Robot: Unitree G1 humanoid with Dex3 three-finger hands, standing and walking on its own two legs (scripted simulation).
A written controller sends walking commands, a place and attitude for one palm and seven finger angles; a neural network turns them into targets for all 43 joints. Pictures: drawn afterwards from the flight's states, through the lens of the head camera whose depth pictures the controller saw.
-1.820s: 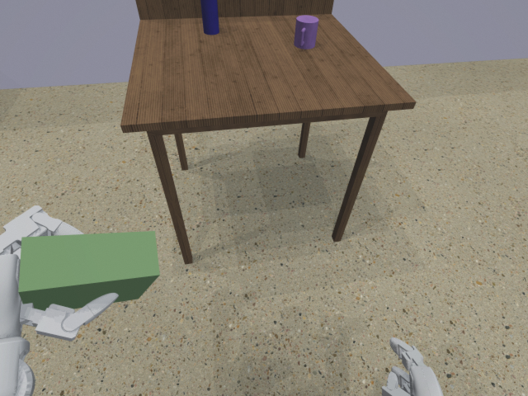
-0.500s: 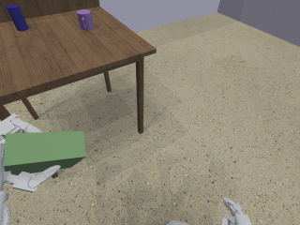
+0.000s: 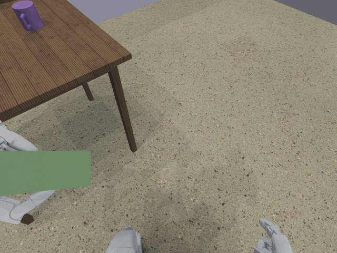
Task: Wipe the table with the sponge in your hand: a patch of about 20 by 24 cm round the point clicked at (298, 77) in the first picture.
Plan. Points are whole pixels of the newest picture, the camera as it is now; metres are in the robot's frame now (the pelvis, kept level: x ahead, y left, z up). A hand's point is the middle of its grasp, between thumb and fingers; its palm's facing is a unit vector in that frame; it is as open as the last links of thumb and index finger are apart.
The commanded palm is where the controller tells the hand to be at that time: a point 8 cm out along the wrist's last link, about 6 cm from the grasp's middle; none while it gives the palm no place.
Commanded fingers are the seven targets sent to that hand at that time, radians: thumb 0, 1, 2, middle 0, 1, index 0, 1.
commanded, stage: turn to face it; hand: left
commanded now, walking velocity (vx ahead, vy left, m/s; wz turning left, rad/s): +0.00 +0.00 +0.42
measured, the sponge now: (50, 171) +0.23 +0.19 +0.17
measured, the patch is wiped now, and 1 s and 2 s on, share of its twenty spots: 0.00 0.00 0.00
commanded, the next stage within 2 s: take the last steps up to it in 0.38 s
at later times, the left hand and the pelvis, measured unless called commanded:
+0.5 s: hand (19, 165) +0.23 +0.23 +0.19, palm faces +0.58 -0.67 -0.46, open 9.5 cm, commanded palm +0.18 +0.26 +0.18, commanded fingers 0.00 0.10 1.30 -1.20 -1.60 -1.20 -1.60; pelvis +0.07 -0.05 -0.01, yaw +11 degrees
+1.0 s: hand (10, 169) +0.22 +0.24 +0.18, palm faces +0.62 -0.66 -0.43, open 9.5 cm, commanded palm +0.17 +0.26 +0.18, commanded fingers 0.00 0.10 1.30 -1.20 -1.60 -1.20 -1.60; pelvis +0.09 -0.05 +0.01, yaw +15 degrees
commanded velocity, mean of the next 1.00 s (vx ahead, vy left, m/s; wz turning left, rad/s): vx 0.16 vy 0.05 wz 0.19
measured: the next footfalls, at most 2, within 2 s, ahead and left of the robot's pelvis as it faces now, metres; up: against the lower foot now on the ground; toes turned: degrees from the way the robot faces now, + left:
left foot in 0.10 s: +0.17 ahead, +0.14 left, +0.00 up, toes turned +12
right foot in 0.40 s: +0.12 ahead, -0.15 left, +0.00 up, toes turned +2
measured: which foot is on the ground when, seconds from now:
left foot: up 0.00-0.08, down 0.10-0.44, up 0.46-0.74, down 0.76-1.00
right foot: down 0.00-0.12, up 0.14-0.38, down 0.40-0.76, up 0.78-1.00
